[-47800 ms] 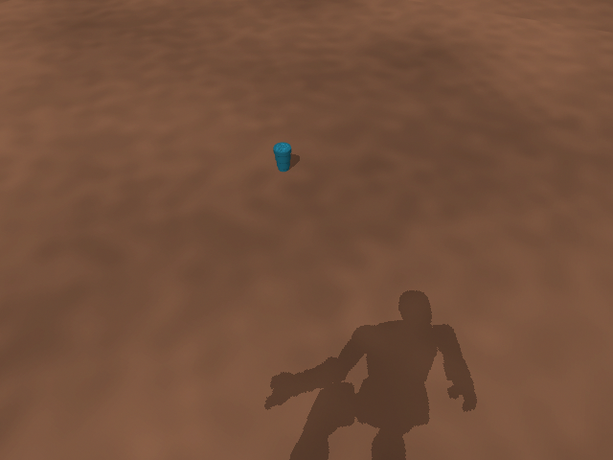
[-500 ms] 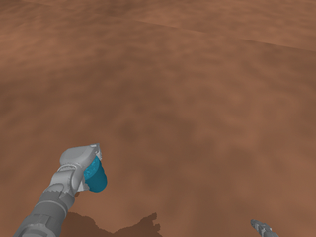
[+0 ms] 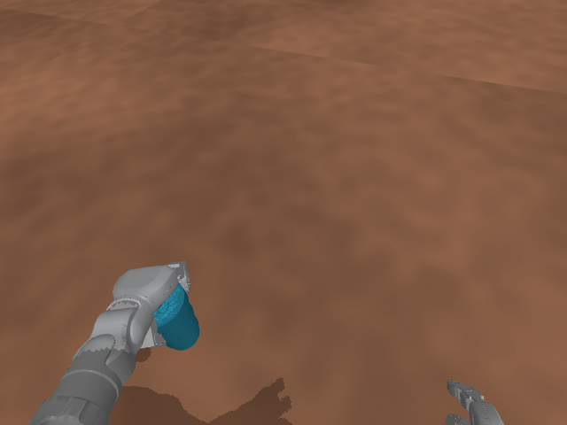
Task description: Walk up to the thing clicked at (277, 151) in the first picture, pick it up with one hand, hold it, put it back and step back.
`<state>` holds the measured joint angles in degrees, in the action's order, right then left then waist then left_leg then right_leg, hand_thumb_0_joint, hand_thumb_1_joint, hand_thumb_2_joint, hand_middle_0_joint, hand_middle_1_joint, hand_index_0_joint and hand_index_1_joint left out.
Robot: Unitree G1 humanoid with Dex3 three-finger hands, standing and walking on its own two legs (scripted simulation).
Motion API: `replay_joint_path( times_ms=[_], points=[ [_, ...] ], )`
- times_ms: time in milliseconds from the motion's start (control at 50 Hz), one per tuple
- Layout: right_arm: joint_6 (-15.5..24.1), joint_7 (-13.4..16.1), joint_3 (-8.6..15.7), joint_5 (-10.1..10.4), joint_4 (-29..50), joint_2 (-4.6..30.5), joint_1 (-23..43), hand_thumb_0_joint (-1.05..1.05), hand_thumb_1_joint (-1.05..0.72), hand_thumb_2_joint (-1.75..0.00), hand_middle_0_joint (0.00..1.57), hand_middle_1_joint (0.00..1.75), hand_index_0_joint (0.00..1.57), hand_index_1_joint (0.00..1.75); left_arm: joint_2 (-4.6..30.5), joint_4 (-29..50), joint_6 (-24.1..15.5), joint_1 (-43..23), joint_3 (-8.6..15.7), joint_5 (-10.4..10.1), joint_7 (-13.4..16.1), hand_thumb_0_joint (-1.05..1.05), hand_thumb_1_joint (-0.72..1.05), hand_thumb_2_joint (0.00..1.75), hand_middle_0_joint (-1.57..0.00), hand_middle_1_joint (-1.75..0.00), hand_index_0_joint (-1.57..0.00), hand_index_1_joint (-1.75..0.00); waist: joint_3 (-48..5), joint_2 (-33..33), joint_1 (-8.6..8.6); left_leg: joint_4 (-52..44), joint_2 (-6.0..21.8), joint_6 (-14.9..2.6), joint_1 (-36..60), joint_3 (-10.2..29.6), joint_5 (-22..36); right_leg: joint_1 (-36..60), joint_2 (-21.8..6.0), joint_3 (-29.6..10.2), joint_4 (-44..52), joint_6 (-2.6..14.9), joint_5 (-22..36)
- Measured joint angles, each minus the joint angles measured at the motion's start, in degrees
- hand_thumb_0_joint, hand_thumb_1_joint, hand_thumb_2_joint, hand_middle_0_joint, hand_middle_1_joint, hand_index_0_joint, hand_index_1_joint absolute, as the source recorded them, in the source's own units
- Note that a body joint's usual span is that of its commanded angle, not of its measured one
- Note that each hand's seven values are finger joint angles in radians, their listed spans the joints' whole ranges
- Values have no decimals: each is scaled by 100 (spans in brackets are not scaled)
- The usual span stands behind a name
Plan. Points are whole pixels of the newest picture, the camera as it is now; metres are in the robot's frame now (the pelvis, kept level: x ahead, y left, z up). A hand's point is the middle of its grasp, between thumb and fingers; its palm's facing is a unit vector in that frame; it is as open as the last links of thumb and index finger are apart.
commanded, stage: hold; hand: left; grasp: from above
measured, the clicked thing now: (171, 319) +0.31 +0.22 -0.09
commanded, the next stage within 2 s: crouch in 1.00 s
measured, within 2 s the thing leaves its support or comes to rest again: neither
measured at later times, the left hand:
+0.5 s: hand (152, 307) +0.30 +0.22 -0.02, palm faces -0.44 -0.06 -0.90, open 11.2 cm
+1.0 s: hand (152, 297) +0.32 +0.22 -0.01, palm faces -0.44 -0.06 -0.90, open 11.2 cm
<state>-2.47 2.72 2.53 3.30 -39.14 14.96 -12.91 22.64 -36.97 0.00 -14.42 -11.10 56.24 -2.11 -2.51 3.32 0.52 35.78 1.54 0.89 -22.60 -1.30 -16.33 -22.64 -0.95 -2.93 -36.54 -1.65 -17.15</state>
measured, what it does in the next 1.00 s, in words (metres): stands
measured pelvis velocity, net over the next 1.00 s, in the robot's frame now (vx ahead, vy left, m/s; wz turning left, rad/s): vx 0.01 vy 0.00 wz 0.00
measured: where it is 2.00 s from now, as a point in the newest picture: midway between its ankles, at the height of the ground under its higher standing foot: outside the picture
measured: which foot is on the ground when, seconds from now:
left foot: down 0.00-1.00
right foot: down 0.00-1.00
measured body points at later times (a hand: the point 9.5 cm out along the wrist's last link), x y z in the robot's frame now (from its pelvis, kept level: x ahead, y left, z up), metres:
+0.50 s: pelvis +0.00 +0.00 +0.01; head +0.01 -0.03 +0.46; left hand +0.32 +0.22 +0.03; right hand +0.15 -0.26 -0.11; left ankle +0.02 +0.13 -0.72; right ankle +0.02 -0.14 -0.72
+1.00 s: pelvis +0.01 +0.00 +0.01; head +0.02 -0.02 +0.46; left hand +0.33 +0.22 +0.04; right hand +0.16 -0.26 -0.10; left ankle +0.02 +0.13 -0.72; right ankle +0.02 -0.14 -0.72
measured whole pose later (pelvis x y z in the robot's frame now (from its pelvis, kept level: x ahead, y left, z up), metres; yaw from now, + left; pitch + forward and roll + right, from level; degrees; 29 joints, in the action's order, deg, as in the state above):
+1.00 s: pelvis +0.01 +0.00 +0.01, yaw +0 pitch +1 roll +0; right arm -3.4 3.5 2.3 4.0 -39.1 14.7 -11.6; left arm 23.5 -34.8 -0.1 -15.0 -11.3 56.0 -4.9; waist -1.3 3.2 -0.3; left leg 28.2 1.3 0.8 -15.3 -1.6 -14.0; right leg -15.6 -1.3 -3.0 -29.3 -1.7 -15.0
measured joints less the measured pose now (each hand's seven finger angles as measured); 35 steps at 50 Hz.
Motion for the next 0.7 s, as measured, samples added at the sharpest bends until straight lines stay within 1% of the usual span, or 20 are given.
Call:
replay_joint_path(
  times_ms=[180, 380, 520, 700],
  points=[
    [33, 28, -20, 14, -23, 3, 83, 1, -92, -90, 20, 30, 20, 30, -9, 118, 16, 30, 3, -1, 4, 1, -26, 96, -42, -118, -38, -116, 62, 7, -34, -157, -2, 11, 139, 2, 93, 120, -1, 4, 115, 10, 70],
    [41, 60, -41, 43, -14, 5, 141, 1, -92, -90, 20, 30, 20, 30, 37, 241, 33, 36, 20, -52, -129, 1, -26, 96, -43, -118, -38, -116, 94, 4, -53, -352, -4, 9, 347, -13, 155, 318, -5, -7, 300, 10, 131],
    [51, 79, -59, 52, -2, -13, 160, 1, -92, -90, 20, 30, 20, 30, 84, 219, 6, -17, -10, -45, -237, 1, -26, 96, -42, -119, -38, -116, 118, -7, -76, -465, -11, 5, 451, -16, 181, 423, -13, -7, 416, 8, 158],
    [17, 88, -50, 55, -11, -35, 150, 1, -92, -90, 20, 30, 20, 30, 80, 228, -48, 8, 23, -39, -221, 1, -27, 97, -43, -119, -39, -116, 122, -4, -79, -593, -15, -2, 563, -23, 197, 538, -19, -9, 551, 2, 180]
  ],
)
